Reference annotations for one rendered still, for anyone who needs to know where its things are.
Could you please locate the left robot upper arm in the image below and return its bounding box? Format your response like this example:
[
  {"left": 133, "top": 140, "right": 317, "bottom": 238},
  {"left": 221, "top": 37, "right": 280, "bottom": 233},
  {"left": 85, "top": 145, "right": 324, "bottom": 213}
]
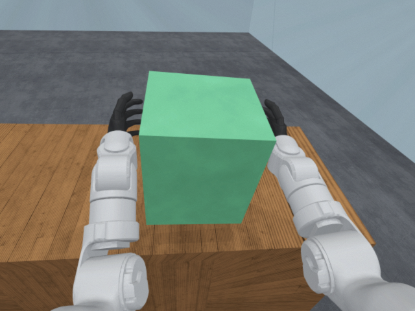
[{"left": 51, "top": 253, "right": 149, "bottom": 311}]

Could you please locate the robot left hand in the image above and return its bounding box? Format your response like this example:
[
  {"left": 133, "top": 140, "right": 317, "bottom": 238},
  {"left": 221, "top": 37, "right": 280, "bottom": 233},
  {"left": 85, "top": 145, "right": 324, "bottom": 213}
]
[{"left": 108, "top": 92, "right": 143, "bottom": 137}]

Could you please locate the carton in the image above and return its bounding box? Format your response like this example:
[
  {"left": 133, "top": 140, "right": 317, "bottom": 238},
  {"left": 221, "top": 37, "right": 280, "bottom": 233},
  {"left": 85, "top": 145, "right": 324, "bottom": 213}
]
[{"left": 139, "top": 71, "right": 276, "bottom": 225}]

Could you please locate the robot left forearm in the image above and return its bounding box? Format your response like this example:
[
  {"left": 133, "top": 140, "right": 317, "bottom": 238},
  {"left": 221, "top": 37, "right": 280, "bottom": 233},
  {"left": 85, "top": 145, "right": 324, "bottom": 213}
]
[{"left": 73, "top": 130, "right": 139, "bottom": 304}]

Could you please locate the robot right hand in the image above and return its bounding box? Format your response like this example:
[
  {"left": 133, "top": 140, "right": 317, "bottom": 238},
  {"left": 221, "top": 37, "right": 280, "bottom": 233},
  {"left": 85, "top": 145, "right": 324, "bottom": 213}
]
[{"left": 262, "top": 99, "right": 287, "bottom": 137}]

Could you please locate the robot right forearm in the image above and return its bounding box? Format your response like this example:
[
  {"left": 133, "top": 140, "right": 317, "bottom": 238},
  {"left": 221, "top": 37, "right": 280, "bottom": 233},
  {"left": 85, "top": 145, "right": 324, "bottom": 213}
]
[{"left": 267, "top": 135, "right": 381, "bottom": 274}]

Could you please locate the pedestal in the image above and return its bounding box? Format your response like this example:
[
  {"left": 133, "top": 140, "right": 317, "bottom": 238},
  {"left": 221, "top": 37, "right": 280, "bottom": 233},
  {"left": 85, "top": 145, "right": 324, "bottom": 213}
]
[{"left": 0, "top": 124, "right": 376, "bottom": 311}]

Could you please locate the right robot upper arm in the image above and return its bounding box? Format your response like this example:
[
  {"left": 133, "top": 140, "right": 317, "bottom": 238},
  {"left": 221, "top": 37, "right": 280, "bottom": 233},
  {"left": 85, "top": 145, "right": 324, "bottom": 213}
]
[{"left": 301, "top": 230, "right": 415, "bottom": 311}]

